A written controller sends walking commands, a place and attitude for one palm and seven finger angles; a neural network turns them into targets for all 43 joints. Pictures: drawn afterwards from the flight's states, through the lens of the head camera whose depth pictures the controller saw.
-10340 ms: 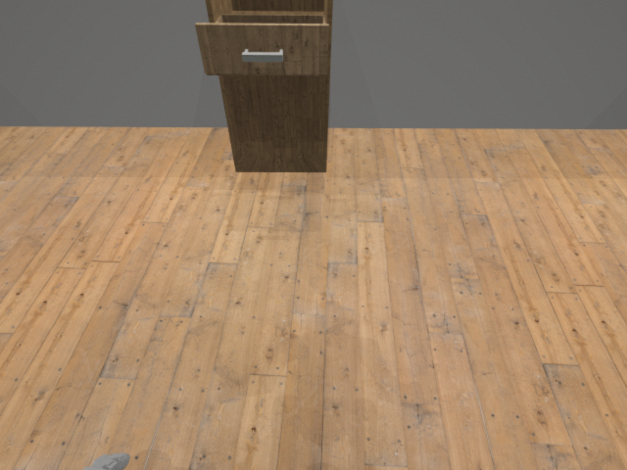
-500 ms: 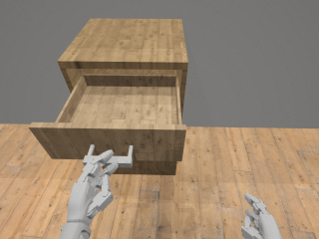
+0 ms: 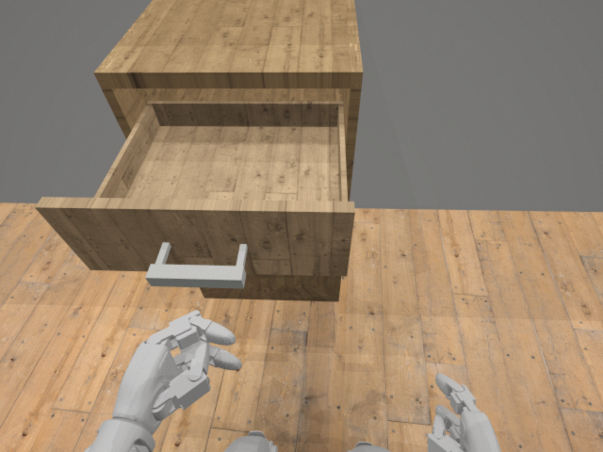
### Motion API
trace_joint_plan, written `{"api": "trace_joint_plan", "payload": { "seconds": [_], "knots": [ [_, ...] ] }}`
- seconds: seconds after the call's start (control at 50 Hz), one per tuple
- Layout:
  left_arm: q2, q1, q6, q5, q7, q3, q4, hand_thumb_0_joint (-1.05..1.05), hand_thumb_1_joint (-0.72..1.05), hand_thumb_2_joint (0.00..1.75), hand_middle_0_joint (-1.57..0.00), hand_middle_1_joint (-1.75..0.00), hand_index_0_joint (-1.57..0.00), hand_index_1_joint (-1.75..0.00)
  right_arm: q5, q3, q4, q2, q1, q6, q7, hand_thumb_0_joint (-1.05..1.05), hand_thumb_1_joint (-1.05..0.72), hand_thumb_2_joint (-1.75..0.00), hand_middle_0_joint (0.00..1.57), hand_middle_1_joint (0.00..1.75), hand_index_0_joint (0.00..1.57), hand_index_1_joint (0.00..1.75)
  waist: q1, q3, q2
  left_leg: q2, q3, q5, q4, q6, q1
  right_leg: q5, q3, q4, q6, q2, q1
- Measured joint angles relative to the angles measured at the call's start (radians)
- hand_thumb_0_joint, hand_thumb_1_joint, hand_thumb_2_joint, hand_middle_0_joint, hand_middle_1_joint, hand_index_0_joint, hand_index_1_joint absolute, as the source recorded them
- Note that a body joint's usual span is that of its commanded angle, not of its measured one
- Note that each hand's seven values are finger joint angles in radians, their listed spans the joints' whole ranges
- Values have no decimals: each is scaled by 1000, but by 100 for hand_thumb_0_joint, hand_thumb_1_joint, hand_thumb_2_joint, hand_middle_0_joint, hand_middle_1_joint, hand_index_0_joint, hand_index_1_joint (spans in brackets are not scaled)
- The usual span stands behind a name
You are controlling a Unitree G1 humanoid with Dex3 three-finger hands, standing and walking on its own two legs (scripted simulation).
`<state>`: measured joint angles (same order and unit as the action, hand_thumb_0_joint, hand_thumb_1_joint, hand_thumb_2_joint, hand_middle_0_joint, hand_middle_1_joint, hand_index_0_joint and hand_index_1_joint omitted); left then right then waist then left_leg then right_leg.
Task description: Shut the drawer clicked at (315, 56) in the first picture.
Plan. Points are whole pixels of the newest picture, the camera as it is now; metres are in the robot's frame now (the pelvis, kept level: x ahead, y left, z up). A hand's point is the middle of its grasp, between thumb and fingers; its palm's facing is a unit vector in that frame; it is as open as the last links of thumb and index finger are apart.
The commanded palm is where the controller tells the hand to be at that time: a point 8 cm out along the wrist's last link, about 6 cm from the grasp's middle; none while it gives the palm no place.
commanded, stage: raise the hand and make a fist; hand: left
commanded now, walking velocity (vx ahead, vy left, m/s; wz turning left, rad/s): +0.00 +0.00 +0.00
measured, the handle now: (200, 263) +0.37 +0.16 +0.03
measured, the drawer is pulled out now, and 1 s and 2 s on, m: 0.30 0.30 0.30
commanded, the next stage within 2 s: bring the fist close to the handle in 1.10 s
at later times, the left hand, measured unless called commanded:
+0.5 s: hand (147, 367) +0.19 +0.16 +0.12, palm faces +0.04 -1.00 +0.00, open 3.2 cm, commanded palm +0.15 +0.19 +0.12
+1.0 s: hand (184, 383) +0.18 +0.12 +0.12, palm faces -0.08 -1.00 -0.03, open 3.3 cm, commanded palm +0.15 +0.18 +0.14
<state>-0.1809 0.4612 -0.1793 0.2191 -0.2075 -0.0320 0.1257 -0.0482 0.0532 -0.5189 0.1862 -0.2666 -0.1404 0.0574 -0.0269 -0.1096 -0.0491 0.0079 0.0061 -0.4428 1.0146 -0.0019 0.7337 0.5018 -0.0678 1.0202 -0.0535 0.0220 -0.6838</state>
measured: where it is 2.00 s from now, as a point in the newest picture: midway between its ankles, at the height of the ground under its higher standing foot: outside the picture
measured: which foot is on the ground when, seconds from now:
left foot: down 0.00-1.00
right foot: down 0.00-1.00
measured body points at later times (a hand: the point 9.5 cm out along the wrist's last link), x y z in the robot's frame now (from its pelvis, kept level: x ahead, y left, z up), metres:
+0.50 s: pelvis +0.02 +0.03 +0.01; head +0.03 +0.02 +0.46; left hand +0.19 +0.21 +0.12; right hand +0.24 -0.18 -0.03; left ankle +0.04 +0.12 -0.67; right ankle +0.01 -0.08 -0.67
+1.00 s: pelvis +0.02 +0.02 +0.02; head +0.02 +0.00 +0.47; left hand +0.18 +0.17 +0.13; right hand +0.20 -0.21 -0.04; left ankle +0.04 +0.12 -0.67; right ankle +0.01 -0.08 -0.67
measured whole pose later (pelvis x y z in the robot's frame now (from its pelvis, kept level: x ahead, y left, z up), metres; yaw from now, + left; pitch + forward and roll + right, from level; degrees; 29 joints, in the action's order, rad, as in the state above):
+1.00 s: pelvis +0.02 +0.02 +0.02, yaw +1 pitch +6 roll -1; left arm -0.17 0.73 -0.16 0.12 -0.07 -0.15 0.50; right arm -0.04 0.03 -0.43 0.24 -0.29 -0.16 0.02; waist -0.01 -0.12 -0.06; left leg -0.01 0.00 -0.44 0.92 -0.03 0.58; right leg 0.49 -0.07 0.90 -0.03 0.01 -0.51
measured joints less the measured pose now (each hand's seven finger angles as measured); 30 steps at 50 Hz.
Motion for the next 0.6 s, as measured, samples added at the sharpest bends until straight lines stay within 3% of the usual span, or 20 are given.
{"api": "trace_joint_plan", "payload": {
  "seconds": [0.04, 0.1, 0.14, 0.2, 0.28, 0.34, 0.46, 0.6],
  "knots": [
    [12, 58, -1, 9, 74, 34, 36, 2, 90, 90, -86, -102, -87, -103, 3, -23, -7, 3, -30, 1, 2, 1, -90, -90, 20, 30, 20, 30, -2, -1, 8, 3, 11, 1, -28, -2, -32, -7, 11, -28, 2, 4, 28],
    [14, 140, -86, -2, 151, 86, 102, 2, 90, 90, -92, -109, -92, -109, 13, -55, -23, 20, -62, -15, -6, 1, -90, -90, 20, 30, 20, 30, 6, -10, 21, 3, 12, -1, -44, -4, -47, -8, 13, -48, 4, 5, 45],
    [7, 173, -158, -11, 158, 98, 136, 2, 90, 90, -96, -113, -96, -114, 19, -67, -29, 42, -63, -33, -17, 1, -90, -90, 20, 30, 20, 30, 8, -9, 18, 0, 1, -6, -34, -7, -39, -4, 2, -49, 7, 2, 46],
    [12, 189, -220, -9, 107, 62, 157, 2, 91, 90, -102, -120, -102, -120, 16, -74, -27, 78, -36, -61, -26, 2, -90, -90, 20, 30, 20, 30, 6, 4, 4, -5, -14, -14, -10, -14, -20, 2, -12, -41, 14, -3, 40],
    [19, 189, -179, -30, 44, -35, 169, 2, 91, 90, -110, -128, -110, -129, 11, -77, 6, 89, 7, -81, -21, 2, -90, -90, 20, 30, 20, 30, 7, 6, -4, -11, -10, -17, -3, -25, -12, 1, -10, -40, 24, -8, 36],
    [4, 194, -131, -53, 67, -60, 192, 2, 90, 90, -116, -135, -117, -135, 12, -73, 38, 64, 30, -69, -17, 1, -90, -90, 19, 30, 20, 30, 12, -6, 5, -13, 1, -17, -17, -30, -31, 1, 2, -47, 28, -11, 49],
    [22, 211, -100, -48, 160, -20, 279, 2, 90, 90, -128, -148, -128, -148, 13, -39, 89, 23, 41, -44, -34, 1, -90, -90, 19, 30, 20, 30, 31, -28, 1, -17, -1, -21, -37, -33, -81, 1, 1, -76, 32, -13, 103],
    [43, 224, -25, -88, 113, -115, 336, 2, 91, 90, -136, -156, -136, -157, 12, 3, 117, 26, 36, -23, -46, 1, -90, -90, 20, 30, 20, 30, 41, -20, -14, -25, -8, -18, -50, -40, -114, -3, -7, -98, 40, -20, 144]
  ]
}}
